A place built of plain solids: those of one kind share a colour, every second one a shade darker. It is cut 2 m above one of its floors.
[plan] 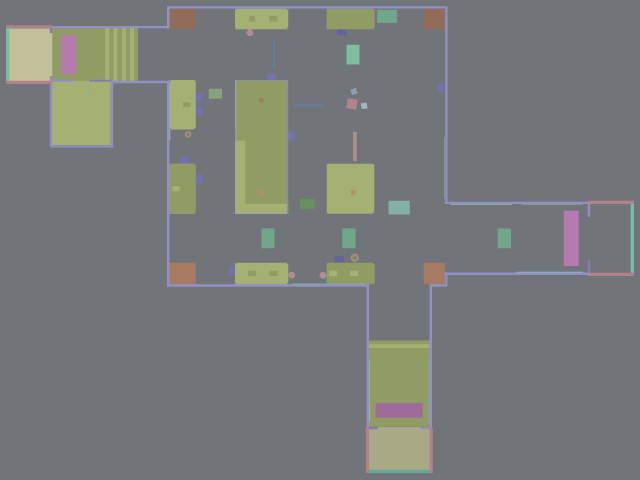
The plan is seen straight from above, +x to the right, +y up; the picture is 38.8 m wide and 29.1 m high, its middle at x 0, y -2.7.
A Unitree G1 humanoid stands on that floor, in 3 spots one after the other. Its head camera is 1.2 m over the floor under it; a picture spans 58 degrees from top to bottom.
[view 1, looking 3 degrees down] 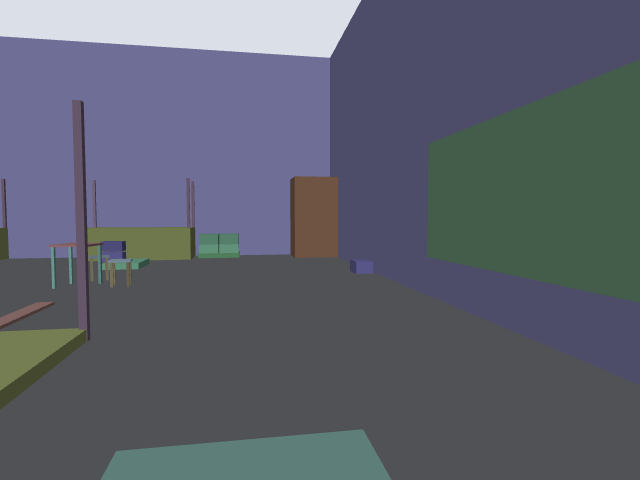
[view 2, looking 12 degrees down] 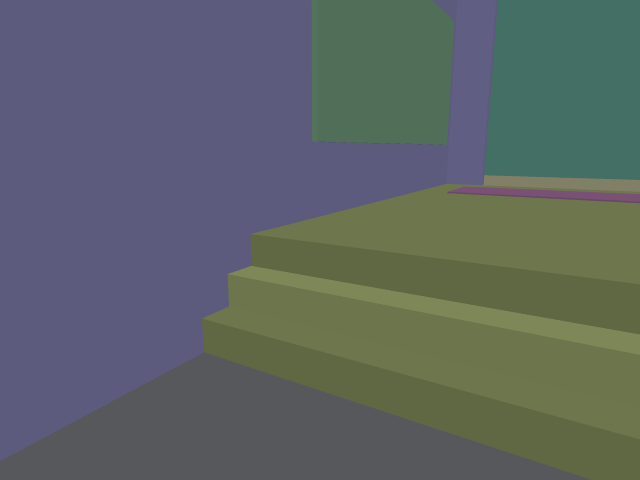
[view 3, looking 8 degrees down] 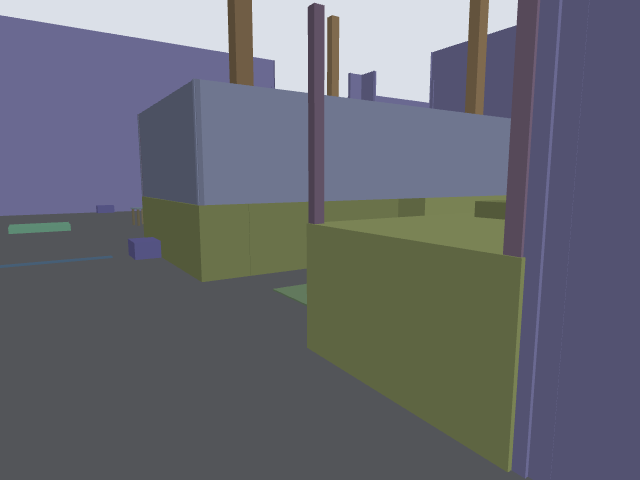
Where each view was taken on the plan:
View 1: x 4.80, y -2.60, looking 80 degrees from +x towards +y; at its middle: store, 12.90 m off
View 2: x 4.80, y -7.08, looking -59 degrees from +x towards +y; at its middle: piece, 2.67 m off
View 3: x -10.07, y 8.54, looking -33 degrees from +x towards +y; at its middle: piece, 2.86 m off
